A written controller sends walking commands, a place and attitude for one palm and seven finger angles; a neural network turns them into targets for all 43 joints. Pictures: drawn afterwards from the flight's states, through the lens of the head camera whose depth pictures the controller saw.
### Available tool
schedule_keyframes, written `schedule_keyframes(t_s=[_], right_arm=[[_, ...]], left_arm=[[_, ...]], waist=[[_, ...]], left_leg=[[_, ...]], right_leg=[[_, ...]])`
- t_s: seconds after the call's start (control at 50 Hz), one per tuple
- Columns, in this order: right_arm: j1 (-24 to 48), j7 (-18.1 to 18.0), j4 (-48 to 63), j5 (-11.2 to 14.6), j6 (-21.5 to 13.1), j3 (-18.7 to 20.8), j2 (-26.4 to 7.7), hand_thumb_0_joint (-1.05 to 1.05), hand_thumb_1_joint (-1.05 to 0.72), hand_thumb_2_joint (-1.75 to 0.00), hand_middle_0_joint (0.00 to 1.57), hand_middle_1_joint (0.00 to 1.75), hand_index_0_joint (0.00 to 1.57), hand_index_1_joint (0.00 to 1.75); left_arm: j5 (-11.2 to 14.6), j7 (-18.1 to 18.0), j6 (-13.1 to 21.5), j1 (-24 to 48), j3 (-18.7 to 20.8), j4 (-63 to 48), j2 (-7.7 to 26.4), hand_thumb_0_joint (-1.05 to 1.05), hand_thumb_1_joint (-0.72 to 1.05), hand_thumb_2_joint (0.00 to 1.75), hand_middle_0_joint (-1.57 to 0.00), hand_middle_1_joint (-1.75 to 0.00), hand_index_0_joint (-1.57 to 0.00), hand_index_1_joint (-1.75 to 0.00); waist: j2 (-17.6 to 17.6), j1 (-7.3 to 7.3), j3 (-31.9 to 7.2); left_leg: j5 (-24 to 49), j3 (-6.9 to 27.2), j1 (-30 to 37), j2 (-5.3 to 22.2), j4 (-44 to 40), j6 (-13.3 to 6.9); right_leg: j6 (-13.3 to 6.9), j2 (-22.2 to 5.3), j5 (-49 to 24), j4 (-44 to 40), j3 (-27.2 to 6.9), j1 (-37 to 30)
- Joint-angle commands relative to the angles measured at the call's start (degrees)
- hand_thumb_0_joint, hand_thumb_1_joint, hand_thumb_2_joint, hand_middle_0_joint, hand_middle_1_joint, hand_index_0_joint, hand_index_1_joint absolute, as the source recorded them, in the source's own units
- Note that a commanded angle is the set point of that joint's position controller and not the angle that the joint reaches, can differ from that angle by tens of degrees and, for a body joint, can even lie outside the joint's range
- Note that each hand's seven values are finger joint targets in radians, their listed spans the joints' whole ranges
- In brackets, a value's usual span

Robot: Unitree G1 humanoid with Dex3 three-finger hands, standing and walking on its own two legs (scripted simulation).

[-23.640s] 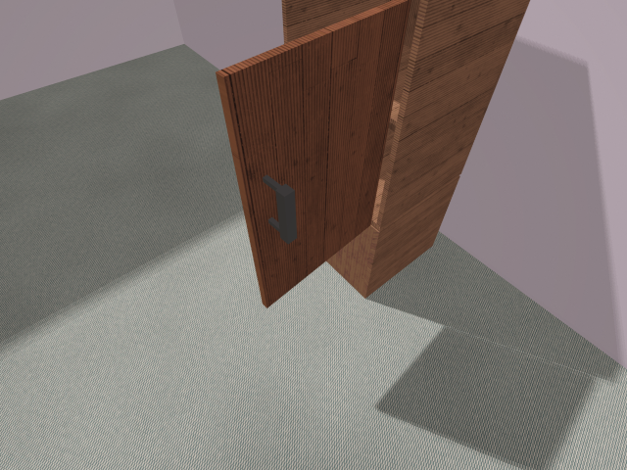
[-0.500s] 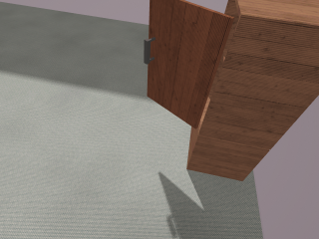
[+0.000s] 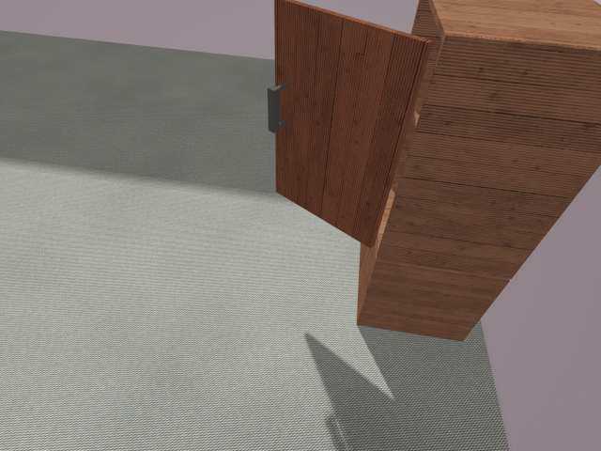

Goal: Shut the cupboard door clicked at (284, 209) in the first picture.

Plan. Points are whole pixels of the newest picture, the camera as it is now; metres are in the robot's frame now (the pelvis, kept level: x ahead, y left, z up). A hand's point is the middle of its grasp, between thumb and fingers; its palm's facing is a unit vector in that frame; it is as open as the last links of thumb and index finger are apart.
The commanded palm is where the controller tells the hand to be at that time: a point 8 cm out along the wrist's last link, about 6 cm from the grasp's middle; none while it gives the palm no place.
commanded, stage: let the arm hang, fingers relaxed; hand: left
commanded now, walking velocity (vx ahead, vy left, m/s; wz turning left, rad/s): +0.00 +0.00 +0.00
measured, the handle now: (279, 107) +0.95 +0.11 -0.01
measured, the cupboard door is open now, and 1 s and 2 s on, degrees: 59 59 59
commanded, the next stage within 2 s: look to check the result in 0.18 s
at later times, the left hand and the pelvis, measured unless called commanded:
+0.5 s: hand out of the picture -0.03 +0.17 -0.18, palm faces +0.01 -0.99 -0.16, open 7.4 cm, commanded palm none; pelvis +0.01 +0.01 +0.00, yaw +0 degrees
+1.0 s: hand out of the picture +0.03 +0.19 -0.18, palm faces +0.01 -0.98 -0.19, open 7.4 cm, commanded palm none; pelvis +0.03 +0.01 +0.00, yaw +1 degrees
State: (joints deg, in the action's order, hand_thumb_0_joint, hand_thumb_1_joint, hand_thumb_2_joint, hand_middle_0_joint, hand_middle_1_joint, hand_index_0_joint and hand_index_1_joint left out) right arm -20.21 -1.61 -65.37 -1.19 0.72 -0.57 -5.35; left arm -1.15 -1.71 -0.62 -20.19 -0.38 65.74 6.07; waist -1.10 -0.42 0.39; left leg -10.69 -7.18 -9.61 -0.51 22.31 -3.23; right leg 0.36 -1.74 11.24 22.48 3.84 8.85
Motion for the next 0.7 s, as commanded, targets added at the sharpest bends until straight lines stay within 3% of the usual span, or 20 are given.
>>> schedule_keyframes(t_s=[0.0,0.46,0.68], right_arm=[[-3.85,-0.80,1.41,0.25,-1.02,1.31,-6.40,0.00,-0.90,-0.90,0.20,0.30,0.20,0.30],[-3.01,-0.66,1.53,0.51,-1.61,1.77,-7.74,0.00,-0.90,-0.90,0.20,0.30,0.20,0.30],[-0.91,-0.72,1.77,0.49,-1.93,1.97,-9.78,0.00,-0.90,-0.90,0.20,0.30,0.20,0.30]], left_arm=[[0.04,-0.78,0.49,-5.17,1.13,-0.45,4.88,0.00,0.90,0.90,-0.20,-0.30,-0.20,-0.30],[0.01,-0.79,1.16,-3.50,1.35,-0.69,6.55,0.00,0.90,0.90,-0.20,-0.30,-0.20,-0.30],[-0.01,-0.61,1.11,-1.28,1.65,-0.96,8.25,0.00,0.90,0.90,-0.20,-0.30,-0.20,-0.30]], waist=[[2.88,0.41,7.47],[0.44,-0.13,5.57],[1.87,-0.09,5.26]], left_leg=[[-9.86,10.10,-5.72,7.49,-9.43,0.79],[-1.90,8.83,-1.49,7.08,-7.27,0.61],[1.06,9.10,-0.11,7.44,-7.63,0.73]], right_leg=[[-1.79,-3.25,1.25,-3.37,-4.53,3.28],[-1.72,-4.08,-1.44,-3.78,-5.23,3.06],[-1.65,-4.23,-2.61,-3.65,-5.04,2.14]])
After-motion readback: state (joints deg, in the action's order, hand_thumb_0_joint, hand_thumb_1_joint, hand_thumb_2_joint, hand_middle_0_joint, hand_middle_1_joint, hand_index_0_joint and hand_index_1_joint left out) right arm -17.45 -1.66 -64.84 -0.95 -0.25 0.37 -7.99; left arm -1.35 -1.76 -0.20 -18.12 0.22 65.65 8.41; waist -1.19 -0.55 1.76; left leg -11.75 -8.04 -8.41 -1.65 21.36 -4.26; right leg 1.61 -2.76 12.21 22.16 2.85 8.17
